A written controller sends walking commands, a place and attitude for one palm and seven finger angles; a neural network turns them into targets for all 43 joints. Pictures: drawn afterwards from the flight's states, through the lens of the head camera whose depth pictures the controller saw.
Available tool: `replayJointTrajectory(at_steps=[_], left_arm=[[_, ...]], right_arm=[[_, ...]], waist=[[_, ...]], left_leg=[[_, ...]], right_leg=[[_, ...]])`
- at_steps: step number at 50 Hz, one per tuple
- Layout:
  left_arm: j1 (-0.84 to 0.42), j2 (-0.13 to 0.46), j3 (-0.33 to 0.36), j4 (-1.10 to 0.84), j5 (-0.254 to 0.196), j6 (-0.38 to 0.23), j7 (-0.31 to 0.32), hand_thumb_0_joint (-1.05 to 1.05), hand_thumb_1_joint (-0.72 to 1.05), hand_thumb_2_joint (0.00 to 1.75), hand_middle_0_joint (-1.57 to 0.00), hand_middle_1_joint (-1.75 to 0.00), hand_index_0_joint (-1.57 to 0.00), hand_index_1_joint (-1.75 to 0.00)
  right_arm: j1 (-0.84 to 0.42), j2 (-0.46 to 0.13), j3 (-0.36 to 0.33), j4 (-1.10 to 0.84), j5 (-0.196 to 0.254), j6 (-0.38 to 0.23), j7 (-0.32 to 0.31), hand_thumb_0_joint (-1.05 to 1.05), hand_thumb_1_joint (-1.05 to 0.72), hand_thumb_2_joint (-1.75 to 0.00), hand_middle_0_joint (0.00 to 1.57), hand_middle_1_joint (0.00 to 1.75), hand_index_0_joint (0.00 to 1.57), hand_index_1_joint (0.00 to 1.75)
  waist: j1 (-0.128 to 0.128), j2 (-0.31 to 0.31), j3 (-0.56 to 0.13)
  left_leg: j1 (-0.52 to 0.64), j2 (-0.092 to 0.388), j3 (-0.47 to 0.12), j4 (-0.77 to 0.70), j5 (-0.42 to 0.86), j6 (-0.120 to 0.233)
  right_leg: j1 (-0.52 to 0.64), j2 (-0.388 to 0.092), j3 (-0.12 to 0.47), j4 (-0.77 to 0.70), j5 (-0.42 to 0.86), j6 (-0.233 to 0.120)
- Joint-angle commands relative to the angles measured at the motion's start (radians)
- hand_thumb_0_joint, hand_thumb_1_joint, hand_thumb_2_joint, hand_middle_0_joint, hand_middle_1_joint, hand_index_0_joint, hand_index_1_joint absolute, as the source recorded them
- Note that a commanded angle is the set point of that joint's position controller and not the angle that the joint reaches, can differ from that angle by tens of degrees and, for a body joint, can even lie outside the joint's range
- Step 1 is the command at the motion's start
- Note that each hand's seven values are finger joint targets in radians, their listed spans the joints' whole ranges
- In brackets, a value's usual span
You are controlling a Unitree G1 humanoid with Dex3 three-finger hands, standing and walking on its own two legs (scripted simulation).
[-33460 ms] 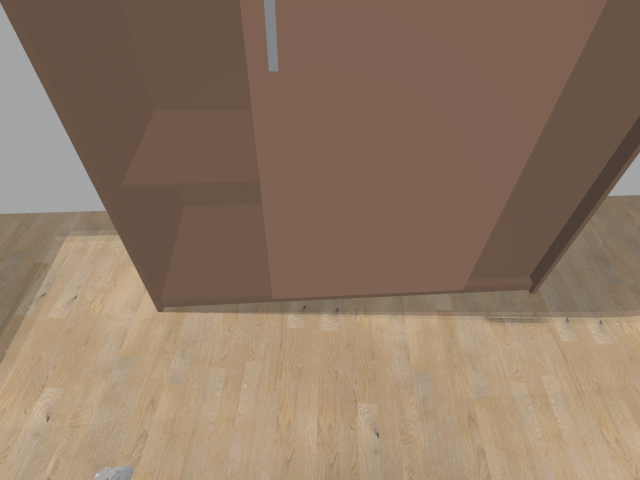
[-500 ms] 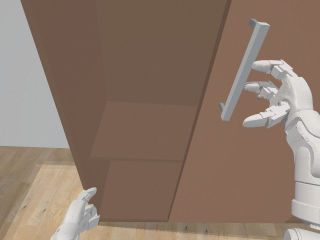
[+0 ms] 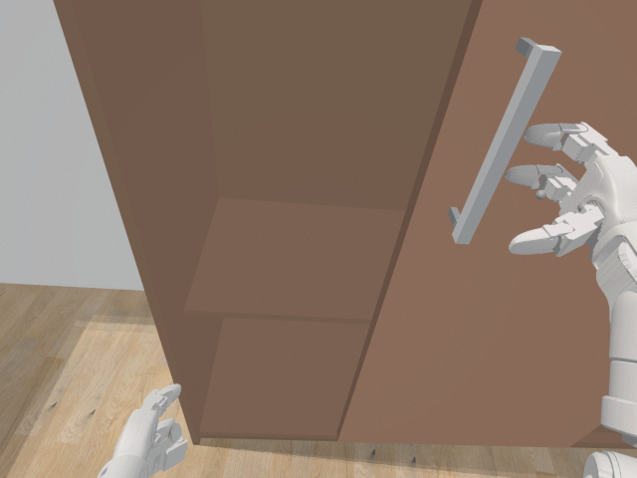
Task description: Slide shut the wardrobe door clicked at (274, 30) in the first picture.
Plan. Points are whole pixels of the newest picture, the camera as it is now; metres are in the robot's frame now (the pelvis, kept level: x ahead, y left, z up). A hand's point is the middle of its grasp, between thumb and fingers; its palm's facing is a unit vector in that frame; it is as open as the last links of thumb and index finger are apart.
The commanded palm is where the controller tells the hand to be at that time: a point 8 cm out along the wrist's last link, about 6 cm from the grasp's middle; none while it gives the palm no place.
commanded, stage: move the hooked fingers beside the handle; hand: right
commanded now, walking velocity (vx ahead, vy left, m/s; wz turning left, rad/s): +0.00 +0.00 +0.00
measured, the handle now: (490, 152) +0.43 -0.17 +0.27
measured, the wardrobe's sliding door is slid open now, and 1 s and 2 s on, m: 0.41 0.41 0.41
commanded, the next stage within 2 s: feel for the door with the fingertips in 1.30 s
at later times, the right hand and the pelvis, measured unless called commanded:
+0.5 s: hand (564, 198) +0.34 -0.22 +0.27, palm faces +0.03 +0.99 -0.10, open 14.0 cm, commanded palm +0.32 -0.28 +0.27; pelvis +0.01 +0.00 +0.00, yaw +0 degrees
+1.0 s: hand (565, 199) +0.34 -0.22 +0.26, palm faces +0.00 +0.99 -0.11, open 14.0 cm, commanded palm +0.32 -0.28 +0.27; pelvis +0.01 -0.01 +0.00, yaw +0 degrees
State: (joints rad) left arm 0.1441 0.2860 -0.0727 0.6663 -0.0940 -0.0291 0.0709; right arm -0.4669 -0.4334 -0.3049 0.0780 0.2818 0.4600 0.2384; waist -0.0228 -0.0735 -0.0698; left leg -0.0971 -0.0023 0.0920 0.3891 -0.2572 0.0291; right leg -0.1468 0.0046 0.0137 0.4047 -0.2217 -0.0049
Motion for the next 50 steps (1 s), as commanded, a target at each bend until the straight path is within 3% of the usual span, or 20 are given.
replayJointTrajectory(at_steps=[1,2,6,8,10,12,14,16,19,22,24,27,28,29,31,33,36,40,44,50], left_arm=[[-0.192,0.103,0.037,-0.185,-0.001,-0.060,0.012,0.00,0.90,0.90,-0.20,-0.30,-0.20,-0.30],[-0.189,0.099,0.037,-0.179,-0.001,-0.059,0.011,0.00,0.90,0.90,-0.20,-0.30,-0.20,-0.30],[-0.180,0.106,0.040,-0.184,-0.001,-0.061,0.012,0.00,0.90,0.90,-0.20,-0.30,-0.20,-0.30],[-0.182,0.102,0.040,-0.192,-0.002,-0.065,0.007,0.00,0.90,0.90,-0.20,-0.30,-0.20,-0.30],[-0.183,0.102,0.041,-0.197,-0.003,-0.066,0.005,0.00,0.90,0.90,-0.20,-0.30,-0.20,-0.30],[-0.180,0.100,0.041,-0.186,-0.005,-0.064,0.005,0.00,0.90,0.90,-0.20,-0.30,-0.20,-0.30],[-0.180,0.107,0.042,-0.189,-0.003,-0.063,0.006,0.00,0.90,0.90,-0.20,-0.30,-0.20,-0.30],[-0.184,0.105,0.039,-0.196,-0.003,-0.062,0.006,0.00,0.90,0.90,-0.20,-0.30,-0.20,-0.30],[-0.183,0.105,0.040,-0.196,-0.001,-0.060,0.005,0.00,0.90,0.90,-0.20,-0.30,-0.20,-0.30],[-0.181,0.103,0.040,-0.186,-0.002,-0.064,0.010,0.00,0.90,0.90,-0.20,-0.30,-0.20,-0.30],[-0.175,0.110,0.039,-0.183,-0.002,-0.064,0.014,0.00,0.90,0.90,-0.20,-0.30,-0.20,-0.30],[-0.176,0.104,0.037,-0.179,-0.006,-0.067,0.017,0.00,0.90,0.90,-0.20,-0.30,-0.20,-0.30],[-0.173,0.109,0.039,-0.177,-0.006,-0.073,0.016,0.00,0.90,0.90,-0.20,-0.30,-0.20,-0.30],[-0.169,0.110,0.041,-0.179,-0.004,-0.074,0.017,0.00,0.90,0.90,-0.20,-0.30,-0.20,-0.30],[-0.173,0.105,0.039,-0.190,-0.001,-0.079,0.015,0.00,0.90,0.90,-0.20,-0.30,-0.20,-0.30],[-0.168,0.108,0.041,-0.184,0.001,-0.078,0.011,0.00,0.90,0.90,-0.20,-0.30,-0.20,-0.30],[-0.170,0.109,0.039,-0.186,0.001,-0.071,0.011,0.00,0.90,0.90,-0.20,-0.30,-0.20,-0.30],[-0.170,0.111,0.040,-0.194,-0.002,-0.061,0.007,0.00,0.90,0.90,-0.20,-0.30,-0.20,-0.30],[-0.177,0.105,0.040,-0.200,-0.002,-0.071,0.009,0.00,0.90,0.90,-0.20,-0.30,-0.20,-0.30],[-0.177,0.106,0.039,-0.174,0.001,-0.079,0.017,0.00,0.90,0.90,-0.20,-0.30,-0.20,-0.30]], right_arm=[[-0.443,-0.267,-0.106,-0.202,0.002,-0.079,-0.003,0.00,0.50,-0.30,0.30,1.20,0.30,1.20],[-0.435,-0.251,-0.091,-0.199,0.006,-0.085,-0.003,0.00,0.50,-0.30,0.30,1.20,0.30,1.20],[-0.425,-0.287,-0.127,-0.173,0.007,-0.091,0.012,0.00,0.50,-0.30,0.30,1.20,0.30,1.20],[-0.415,-0.263,-0.105,-0.217,0.008,-0.100,0.020,0.00,0.50,-0.30,0.30,1.20,0.30,1.20],[-0.367,-0.272,-0.125,-0.213,0.013,-0.094,0.027,0.00,0.50,-0.30,0.30,1.20,0.30,1.20],[-0.379,-0.246,-0.097,-0.199,0.018,-0.086,0.032,0.00,0.50,-0.30,0.30,1.20,0.30,1.20],[-0.342,-0.296,-0.153,-0.177,0.019,-0.073,0.028,0.00,0.50,-0.30,0.30,1.20,0.30,1.20],[-0.369,-0.286,-0.139,-0.203,0.016,-0.073,0.030,0.00,0.50,-0.30,0.30,1.20,0.30,1.20],[-0.347,-0.327,-0.175,-0.218,0.017,-0.082,0.028,0.00,0.50,-0.30,0.30,1.20,0.30,1.20],[-0.384,-0.275,-0.119,-0.204,0.023,-0.088,0.040,0.00,0.50,-0.30,0.30,1.20,0.30,1.20],[-0.370,-0.337,-0.172,-0.161,0.020,-0.084,0.045,0.00,0.50,-0.30,0.30,1.20,0.30,1.20],[-0.430,-0.263,-0.086,-0.158,0.019,-0.092,0.059,0.00,0.50,-0.30,0.30,1.20,0.30,1.20],[-0.459,-0.268,-0.085,-0.163,0.018,-0.096,0.059,0.00,0.50,-0.30,0.30,1.20,0.30,1.20],[-0.442,-0.312,-0.126,-0.163,0.015,-0.100,0.056,0.00,0.50,-0.30,0.30,1.20,0.30,1.20],[-0.437,-0.290,-0.116,-0.197,0.017,-0.109,0.057,0.00,0.50,-0.30,0.30,1.20,0.30,1.20],[-0.417,-0.311,-0.139,-0.209,0.020,-0.117,0.056,0.00,0.50,-0.30,0.30,1.20,0.30,1.20],[-0.378,-0.302,-0.146,-0.165,0.022,-0.097,0.055,0.00,0.50,-0.30,0.30,1.20,0.30,1.20],[-0.319,-0.345,-0.188,-0.148,0.018,-0.080,0.053,0.00,0.50,-0.30,0.30,1.20,0.30,1.20],[-0.397,-0.280,-0.111,-0.243,0.019,-0.101,0.054,0.00,0.50,-0.30,0.30,1.20,0.30,1.20],[-0.442,-0.247,-0.087,-0.206,0.019,-0.091,0.033,0.00,0.50,-0.30,0.30,1.20,0.30,1.20]], waist=[[0.001,0.026,-0.216],[0.003,0.027,-0.201],[0.002,0.051,-0.214],[0.001,0.018,-0.225],[-0.006,0.034,-0.227],[0.003,0.024,-0.195],[-0.008,0.063,-0.195],[-0.005,0.058,-0.198],[-0.010,0.040,-0.219],[0.007,0.034,-0.190],[0.001,0.047,-0.190],[0.022,0.021,-0.159],[0.026,0.013,-0.177],[0.015,-0.005,-0.197],[0.010,-0.001,-0.228],[0.004,0.000,-0.241],[-0.003,0.039,-0.212],[-0.011,0.049,-0.192],[0.010,-0.015,-0.214],[0.015,0.015,-0.184]], left_leg=[[-0.004,0.001,-0.047,-0.048,0.295,-0.010],[-0.004,0.002,-0.047,-0.051,0.301,-0.010],[0.005,0.001,-0.043,-0.042,0.322,-0.012],[0.010,0.002,-0.044,-0.036,0.355,-0.011],[0.008,0.000,-0.040,-0.030,0.365,-0.012],[-0.008,-0.001,-0.038,-0.035,0.356,-0.010],[-0.006,-0.002,-0.039,-0.036,0.347,-0.015],[-0.007,0.000,-0.037,-0.030,0.349,-0.014],[0.007,0.000,-0.039,-0.028,0.352,-0.012],[-0.018,-0.001,-0.038,-0.038,0.341,-0.012],[-0.019,-0.001,-0.040,-0.042,0.326,-0.015],[-0.049,-0.001,-0.037,-0.049,0.289,-0.012],[-0.053,-0.001,-0.039,-0.053,0.286,-0.013],[-0.045,-0.002,-0.039,-0.050,0.287,-0.009],[-0.028,-0.001,-0.035,-0.042,0.311,-0.008],[-0.003,0.000,-0.035,-0.038,0.339,-0.006],[-0.011,-0.002,-0.028,-0.034,0.327,-0.008],[-0.009,-0.002,-0.031,-0.036,0.319,-0.009],[-0.035,-0.004,-0.032,-0.041,0.299,-0.006],[-0.059,-0.006,-0.029,-0.053,0.243,-0.006]], right_leg=[[0.112,0.021,0.035,-0.019,0.238,-0.044],[0.103,0.022,0.032,-0.013,0.239,-0.044],[0.103,0.020,0.034,-0.014,0.250,-0.045],[0.116,0.021,0.031,-0.007,0.280,-0.045],[0.119,0.019,0.034,-0.004,0.291,-0.044],[0.109,0.020,0.033,0.002,0.284,-0.043],[0.096,0.019,0.033,-0.004,0.267,-0.045],[0.095,0.020,0.035,-0.005,0.275,-0.043],[0.101,0.020,0.036,-0.003,0.285,-0.042],[0.106,0.020,0.035,0.004,0.273,-0.045],[0.097,0.021,0.035,-0.001,0.253,-0.045],[0.101,0.019,0.038,-0.001,0.232,-0.044],[0.114,0.020,0.043,-0.001,0.227,-0.044],[0.124,0.019,0.046,-0.002,0.236,-0.043],[0.139,0.021,0.051,-0.002,0.268,-0.041],[0.131,0.019,0.050,-0.002,0.287,-0.039],[0.109,0.016,0.049,-0.011,0.280,-0.037],[0.080,0.013,0.042,-0.014,0.271,-0.038],[0.133,0.013,0.050,-0.011,0.279,-0.036],[0.128,0.013,0.062,-0.023,0.230,-0.034]])
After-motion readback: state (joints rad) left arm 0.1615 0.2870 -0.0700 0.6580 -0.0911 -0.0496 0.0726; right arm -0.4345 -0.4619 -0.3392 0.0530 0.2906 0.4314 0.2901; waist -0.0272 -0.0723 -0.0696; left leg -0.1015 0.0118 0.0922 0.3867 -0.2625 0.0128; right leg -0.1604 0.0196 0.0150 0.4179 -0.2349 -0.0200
